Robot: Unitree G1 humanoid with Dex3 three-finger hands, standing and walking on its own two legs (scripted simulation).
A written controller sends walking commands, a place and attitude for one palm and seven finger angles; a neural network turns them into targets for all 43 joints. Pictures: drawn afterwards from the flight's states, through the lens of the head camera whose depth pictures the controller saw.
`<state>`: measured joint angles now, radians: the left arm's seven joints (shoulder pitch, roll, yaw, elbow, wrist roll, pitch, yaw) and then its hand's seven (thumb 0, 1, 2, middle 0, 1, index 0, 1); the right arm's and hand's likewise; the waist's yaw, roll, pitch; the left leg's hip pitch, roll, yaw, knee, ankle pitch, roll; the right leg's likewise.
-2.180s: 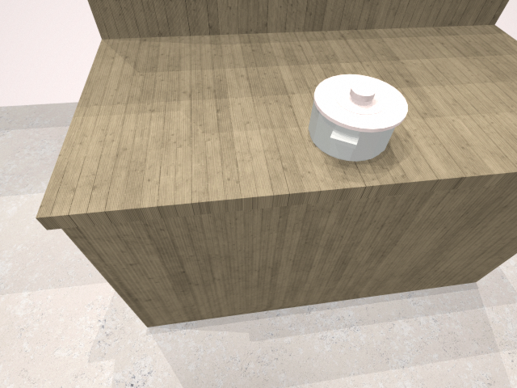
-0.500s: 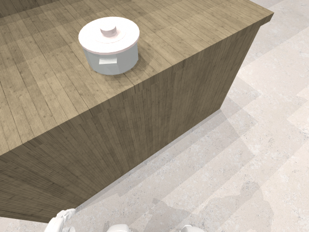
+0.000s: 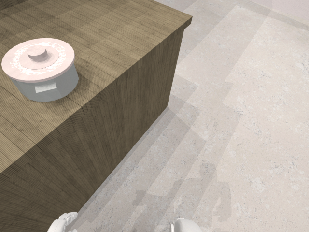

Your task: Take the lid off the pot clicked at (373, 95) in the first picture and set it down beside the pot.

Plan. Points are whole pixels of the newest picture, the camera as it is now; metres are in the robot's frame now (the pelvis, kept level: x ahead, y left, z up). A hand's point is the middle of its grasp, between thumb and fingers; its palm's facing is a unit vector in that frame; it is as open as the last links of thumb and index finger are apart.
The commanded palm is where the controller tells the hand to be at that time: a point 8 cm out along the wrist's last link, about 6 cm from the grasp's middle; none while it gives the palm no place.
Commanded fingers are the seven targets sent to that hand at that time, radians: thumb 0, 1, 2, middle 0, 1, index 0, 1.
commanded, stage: walk to a spot facing it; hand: left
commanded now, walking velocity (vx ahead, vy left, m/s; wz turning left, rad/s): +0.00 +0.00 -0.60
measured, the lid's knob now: (37, 52) +0.54 +0.38 +0.11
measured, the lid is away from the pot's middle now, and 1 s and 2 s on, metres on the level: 0.00 0.00 0.00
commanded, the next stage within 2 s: turn to face it in 1.74 s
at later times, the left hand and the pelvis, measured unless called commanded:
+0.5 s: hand out of the picture +0.13 +0.13 -0.17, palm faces -0.27 -0.94 -0.21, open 7.4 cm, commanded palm none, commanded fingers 0.00 0.90 0.90 -0.20 -0.30 -0.20 -0.30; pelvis +0.01 -0.04 -0.01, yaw -19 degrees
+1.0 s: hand (141, 205) +0.21 +0.04 -0.16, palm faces -0.56 -0.79 -0.27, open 7.4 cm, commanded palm none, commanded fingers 0.00 0.90 0.90 -0.20 -0.30 -0.20 -0.30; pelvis +0.01 -0.07 -0.01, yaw -37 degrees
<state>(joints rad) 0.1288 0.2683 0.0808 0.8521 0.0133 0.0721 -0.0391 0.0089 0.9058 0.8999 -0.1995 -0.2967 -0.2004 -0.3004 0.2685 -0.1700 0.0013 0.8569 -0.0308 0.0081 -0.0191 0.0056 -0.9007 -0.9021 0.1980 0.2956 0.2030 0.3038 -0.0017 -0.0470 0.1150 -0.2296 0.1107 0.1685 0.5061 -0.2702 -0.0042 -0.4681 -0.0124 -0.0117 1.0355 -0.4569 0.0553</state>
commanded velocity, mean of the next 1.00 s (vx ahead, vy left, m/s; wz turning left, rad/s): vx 0.06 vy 0.00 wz -0.60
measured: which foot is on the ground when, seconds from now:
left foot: down 0.00-0.16, up 0.18-0.54, down 0.56-0.90, up 0.92-1.00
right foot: up 0.00-0.14, down 0.16-0.56, up 0.58-0.90, down 0.92-1.00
